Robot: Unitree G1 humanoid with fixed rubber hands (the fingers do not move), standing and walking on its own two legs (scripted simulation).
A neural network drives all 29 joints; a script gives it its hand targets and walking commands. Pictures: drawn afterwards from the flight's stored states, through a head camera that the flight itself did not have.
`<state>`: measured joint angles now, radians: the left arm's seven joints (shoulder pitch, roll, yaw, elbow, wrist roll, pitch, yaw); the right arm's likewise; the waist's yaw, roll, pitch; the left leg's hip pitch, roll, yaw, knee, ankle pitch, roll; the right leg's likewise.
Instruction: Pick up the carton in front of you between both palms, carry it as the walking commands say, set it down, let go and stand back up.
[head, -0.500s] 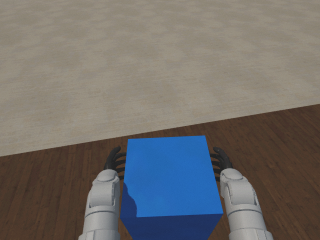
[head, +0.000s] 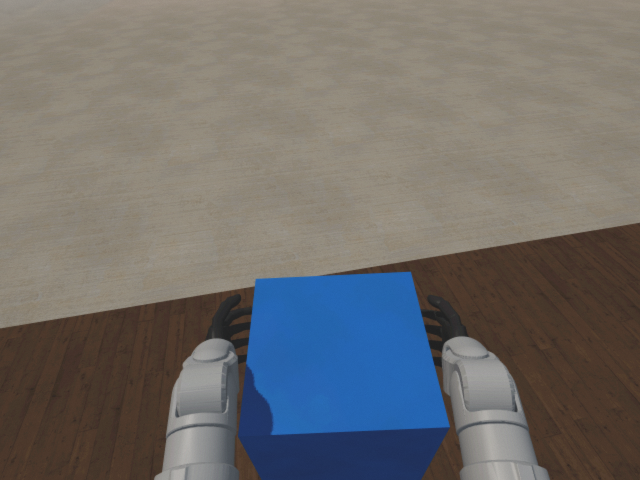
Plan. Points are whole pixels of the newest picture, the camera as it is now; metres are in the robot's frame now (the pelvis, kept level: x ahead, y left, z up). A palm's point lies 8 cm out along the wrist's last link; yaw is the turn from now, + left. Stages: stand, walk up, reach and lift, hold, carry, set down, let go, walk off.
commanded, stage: hold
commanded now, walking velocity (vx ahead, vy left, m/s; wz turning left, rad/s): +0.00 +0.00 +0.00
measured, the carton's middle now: (338, 387) +0.28 +0.00 -0.03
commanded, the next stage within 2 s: carry in 0.60 s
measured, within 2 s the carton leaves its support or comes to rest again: neither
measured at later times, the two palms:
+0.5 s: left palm (221, 348) +0.29 +0.15 +0.05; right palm (454, 346) +0.29 -0.15 +0.05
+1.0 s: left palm (215, 275) +0.38 +0.17 +0.10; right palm (433, 274) +0.37 -0.13 +0.10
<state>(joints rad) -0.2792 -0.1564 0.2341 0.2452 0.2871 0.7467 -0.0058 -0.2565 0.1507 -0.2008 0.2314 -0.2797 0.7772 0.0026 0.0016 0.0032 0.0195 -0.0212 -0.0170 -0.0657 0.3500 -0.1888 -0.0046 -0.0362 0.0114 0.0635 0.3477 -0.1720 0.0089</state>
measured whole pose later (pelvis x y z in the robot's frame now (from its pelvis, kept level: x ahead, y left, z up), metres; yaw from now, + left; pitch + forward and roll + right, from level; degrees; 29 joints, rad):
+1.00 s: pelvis +0.10 +0.01 +0.00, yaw +0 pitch +5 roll -2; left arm -0.12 -0.13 0.10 -0.31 0.11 1.02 0.07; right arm -0.10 0.13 -0.06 -0.31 -0.12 1.04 -0.08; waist -0.01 0.04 -0.17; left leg -0.13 0.05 0.03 0.37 -0.32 0.00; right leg -0.43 -0.01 -0.14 0.59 -0.35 0.00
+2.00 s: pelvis +0.73 +0.05 -0.04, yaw +3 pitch +2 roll -1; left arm -0.08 -0.13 0.08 -0.44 0.00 1.11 0.19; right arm -0.06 0.12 -0.08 -0.45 0.00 1.13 -0.20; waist 0.02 0.04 -0.09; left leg 0.01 0.10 0.17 0.66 -0.52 -0.02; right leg -0.53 -0.04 -0.24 0.61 -0.12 -0.09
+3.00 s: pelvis +1.42 +0.07 -0.08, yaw +2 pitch +3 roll +1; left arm -0.42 -0.14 0.25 -0.10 0.06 0.96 0.19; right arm -0.40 0.11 -0.21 -0.12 -0.03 1.01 -0.22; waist 0.01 0.02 -0.06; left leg -0.24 -0.02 0.04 1.16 -0.51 0.03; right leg -0.44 0.03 -0.13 0.55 -0.20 -0.11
